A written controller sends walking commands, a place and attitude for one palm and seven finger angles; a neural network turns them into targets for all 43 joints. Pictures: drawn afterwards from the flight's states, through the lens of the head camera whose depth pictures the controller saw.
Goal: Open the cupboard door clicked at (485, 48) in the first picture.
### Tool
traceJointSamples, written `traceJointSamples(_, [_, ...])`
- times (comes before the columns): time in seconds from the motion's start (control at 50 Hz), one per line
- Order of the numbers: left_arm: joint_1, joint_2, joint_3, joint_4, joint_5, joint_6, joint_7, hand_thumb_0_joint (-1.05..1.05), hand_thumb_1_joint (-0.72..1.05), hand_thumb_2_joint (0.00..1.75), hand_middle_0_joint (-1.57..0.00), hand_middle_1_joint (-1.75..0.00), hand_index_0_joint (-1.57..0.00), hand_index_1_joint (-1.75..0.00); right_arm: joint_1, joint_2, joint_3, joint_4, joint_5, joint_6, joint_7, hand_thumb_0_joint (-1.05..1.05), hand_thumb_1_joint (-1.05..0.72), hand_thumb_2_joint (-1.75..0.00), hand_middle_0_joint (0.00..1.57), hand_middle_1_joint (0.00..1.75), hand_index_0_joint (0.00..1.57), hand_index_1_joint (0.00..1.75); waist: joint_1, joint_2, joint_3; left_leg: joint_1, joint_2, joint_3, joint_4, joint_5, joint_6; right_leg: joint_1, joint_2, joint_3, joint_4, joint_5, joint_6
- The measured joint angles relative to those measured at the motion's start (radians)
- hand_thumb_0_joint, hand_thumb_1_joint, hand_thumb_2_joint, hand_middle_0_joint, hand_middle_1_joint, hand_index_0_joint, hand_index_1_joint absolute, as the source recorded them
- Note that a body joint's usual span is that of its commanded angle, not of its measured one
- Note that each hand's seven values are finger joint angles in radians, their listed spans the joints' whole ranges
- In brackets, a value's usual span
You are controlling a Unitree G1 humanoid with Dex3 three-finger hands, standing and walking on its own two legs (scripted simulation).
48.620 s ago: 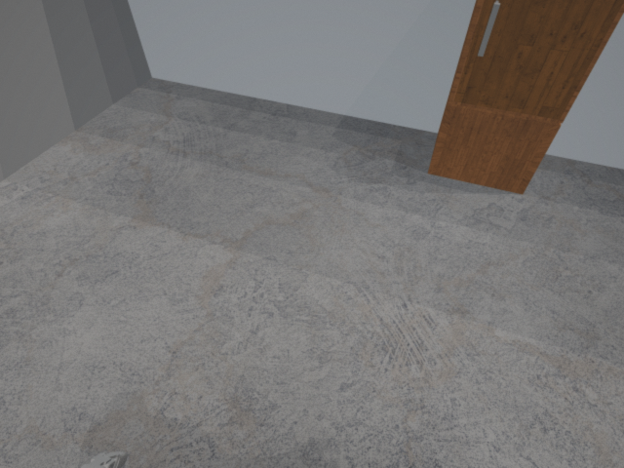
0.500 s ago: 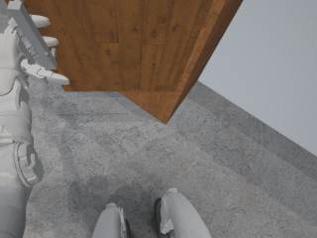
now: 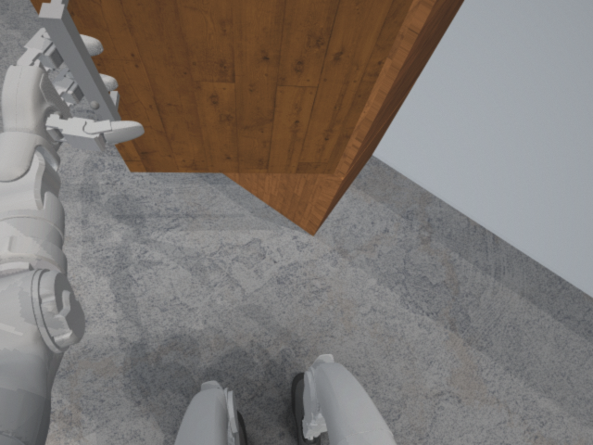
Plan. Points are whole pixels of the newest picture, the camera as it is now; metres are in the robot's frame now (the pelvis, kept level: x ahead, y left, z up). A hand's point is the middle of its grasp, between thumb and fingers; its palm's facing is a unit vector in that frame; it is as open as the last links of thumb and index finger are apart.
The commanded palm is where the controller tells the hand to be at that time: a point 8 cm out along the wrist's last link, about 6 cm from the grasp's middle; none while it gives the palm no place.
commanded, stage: close the thumb around the handle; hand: left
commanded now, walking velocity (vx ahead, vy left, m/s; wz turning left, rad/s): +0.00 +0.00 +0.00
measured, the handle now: (90, 65) +0.59 +0.20 +0.06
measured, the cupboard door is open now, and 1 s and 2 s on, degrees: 38 52 82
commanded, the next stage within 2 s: pull the door open along its arc in 0.42 s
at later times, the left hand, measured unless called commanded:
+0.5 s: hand (105, 101) +0.54 +0.18 +0.06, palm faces -0.05 -1.00 -0.02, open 5.6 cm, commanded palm +0.51 +0.22 +0.06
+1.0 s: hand (113, 167) +0.44 +0.17 +0.06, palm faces -0.04 -1.00 +0.01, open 5.8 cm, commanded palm +0.39 +0.21 +0.06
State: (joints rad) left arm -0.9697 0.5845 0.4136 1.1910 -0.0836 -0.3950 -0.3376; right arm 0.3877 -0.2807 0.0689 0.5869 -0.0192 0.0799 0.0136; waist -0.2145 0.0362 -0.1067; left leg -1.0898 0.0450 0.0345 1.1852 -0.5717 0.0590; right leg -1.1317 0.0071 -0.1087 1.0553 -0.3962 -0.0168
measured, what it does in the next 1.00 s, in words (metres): stands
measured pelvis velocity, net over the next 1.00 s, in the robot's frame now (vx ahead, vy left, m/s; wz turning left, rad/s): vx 0.03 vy -0.01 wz -0.01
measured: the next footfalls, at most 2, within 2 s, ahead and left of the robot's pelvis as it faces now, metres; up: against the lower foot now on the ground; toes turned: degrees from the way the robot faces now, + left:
none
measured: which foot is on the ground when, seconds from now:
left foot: down 0.00-1.00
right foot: down 0.00-1.00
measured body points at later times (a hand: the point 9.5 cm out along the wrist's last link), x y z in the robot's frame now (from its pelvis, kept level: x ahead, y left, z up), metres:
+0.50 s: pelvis +0.00 +0.00 +0.00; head +0.17 +0.03 +0.42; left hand +0.53 +0.24 +0.06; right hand -0.01 -0.26 -0.10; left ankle -0.02 +0.08 -0.64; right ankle +0.05 -0.12 -0.64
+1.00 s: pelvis +0.03 -0.01 +0.03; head +0.15 +0.01 +0.46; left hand +0.44 +0.22 +0.06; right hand +0.07 -0.27 -0.08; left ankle -0.02 +0.08 -0.64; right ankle +0.05 -0.12 -0.64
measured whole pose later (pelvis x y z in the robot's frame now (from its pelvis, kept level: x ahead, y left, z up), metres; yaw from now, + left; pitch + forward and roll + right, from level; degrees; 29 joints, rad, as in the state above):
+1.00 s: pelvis +0.03 -0.01 +0.03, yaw -1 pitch +23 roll -3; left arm -0.43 0.32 0.29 0.67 -0.21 -0.40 -0.24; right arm 0.38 -0.26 0.02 0.52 0.02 0.08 0.05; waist -0.12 0.03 -0.15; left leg -0.89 0.04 0.07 1.03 -0.55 0.05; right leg -0.96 0.02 -0.07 0.95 -0.39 -0.02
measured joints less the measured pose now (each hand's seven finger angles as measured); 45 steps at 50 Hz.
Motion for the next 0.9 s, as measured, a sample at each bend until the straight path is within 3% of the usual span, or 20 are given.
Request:
traceJointSamples(0.36, [-0.012, -0.027, -0.018, 0.002, 0.012, -0.009, 0.034, 0.01, 0.73, 0.83, -0.39, -1.33, -0.39, -1.34, 0.01, 0.01, -0.001, 0.007, -0.006, 0.011, 0.006, 0.0, -0.9, -0.89, 0.21, 0.3, 0.21, 0.3, 0.0, 0.008, -0.001, 0.0, -0.004, 0.001, -0.001, -0.003, 0.003, 0.001, -0.002, 0.003, -0.002, -0.002, 0.006])
traceJointSamples(0.68, [0.038, -0.031, -0.003, -0.04, -0.002, -0.006, 0.04, 0.01, 0.75, 0.82, -0.36, -1.35, -0.36, -1.35, 0.008, 0.007, -0.008, -0.005, 0.0, 0.012, 0.006, 0.0, -0.91, -0.89, 0.21, 0.3, 0.21, 0.3, 0.004, 0.002, 0.0, 0.026, 0.004, 0.008, -0.023, 0.001, -0.006, 0.017, 0.007, 0.01, -0.013, -0.001, -0.004])
traceJointSamples(0.8, [0.17, -0.078, -0.009, -0.16, -0.042, -0.002, 0.031, 0.0, 0.75, 0.78, -0.36, -1.35, -0.35, -1.35, 0.012, 0.006, -0.02, -0.024, 0.014, 0.021, 0.012, 0.0, -0.91, -0.89, 0.2, 0.3, 0.21, 0.3, 0.025, 0.002, -0.009, 0.078, 0.005, 0.021, -0.064, 0.006, -0.007, 0.059, 0.013, 0.024, -0.043, 0.002, -0.004])
traceJointSamples(0.9, [0.349, -0.152, -0.043, -0.324, -0.09, 0.004, 0.033, 0.0, 0.74, 0.76, -0.34, -1.34, -0.35, -1.35, 0.01, 0.01, -0.033, -0.047, 0.028, 0.02, 0.02, 0.0, -0.91, -0.89, 0.2, 0.3, 0.21, 0.3, 0.051, 0.0, -0.025, 0.144, 0.001, 0.03, -0.116, 0.016, -0.009, 0.116, 0.014, 0.036, -0.082, 0.006, -0.003])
